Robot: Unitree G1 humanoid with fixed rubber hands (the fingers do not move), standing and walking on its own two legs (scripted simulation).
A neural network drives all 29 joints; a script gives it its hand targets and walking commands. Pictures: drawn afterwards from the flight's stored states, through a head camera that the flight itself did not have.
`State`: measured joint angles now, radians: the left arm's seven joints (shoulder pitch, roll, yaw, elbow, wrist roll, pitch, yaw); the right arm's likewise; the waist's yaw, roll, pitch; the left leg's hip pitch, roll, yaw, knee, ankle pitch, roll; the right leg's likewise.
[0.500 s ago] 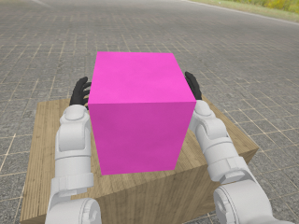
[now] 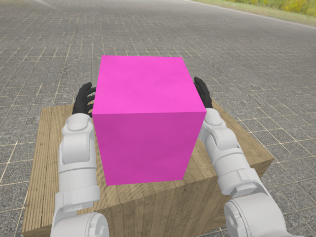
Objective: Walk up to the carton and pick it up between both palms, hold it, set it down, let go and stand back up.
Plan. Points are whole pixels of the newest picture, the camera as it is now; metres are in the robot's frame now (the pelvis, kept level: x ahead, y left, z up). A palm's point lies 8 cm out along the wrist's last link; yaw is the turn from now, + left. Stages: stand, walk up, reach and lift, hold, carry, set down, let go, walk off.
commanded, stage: set down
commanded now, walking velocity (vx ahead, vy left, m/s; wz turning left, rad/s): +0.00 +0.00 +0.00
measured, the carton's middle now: (144, 121) +0.37 +0.02 +0.17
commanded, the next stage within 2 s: none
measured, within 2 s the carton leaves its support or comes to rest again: neither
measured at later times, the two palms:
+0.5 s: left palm (82, 126) +0.37 +0.18 +0.14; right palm (192, 121) +0.38 -0.11 +0.15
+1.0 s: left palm (82, 133) +0.38 +0.19 +0.11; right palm (185, 124) +0.41 -0.10 +0.12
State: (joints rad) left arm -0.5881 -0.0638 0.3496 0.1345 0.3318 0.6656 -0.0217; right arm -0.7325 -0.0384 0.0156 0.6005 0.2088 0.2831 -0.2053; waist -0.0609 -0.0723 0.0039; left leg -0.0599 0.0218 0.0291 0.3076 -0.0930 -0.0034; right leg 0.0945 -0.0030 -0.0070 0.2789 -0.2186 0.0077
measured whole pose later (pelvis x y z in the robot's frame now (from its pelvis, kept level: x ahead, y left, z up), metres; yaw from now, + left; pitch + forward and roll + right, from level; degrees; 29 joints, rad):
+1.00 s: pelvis +0.02 +0.00 +0.00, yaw +0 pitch -2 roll +0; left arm -0.56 -0.08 0.37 0.38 0.35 0.30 -0.02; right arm -0.65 0.05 -0.17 0.81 -0.04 -0.11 -0.15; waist 0.03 -0.10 0.03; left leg -0.16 0.03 0.04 0.28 -0.09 -0.01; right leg 0.01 0.00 -0.03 0.22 -0.20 0.00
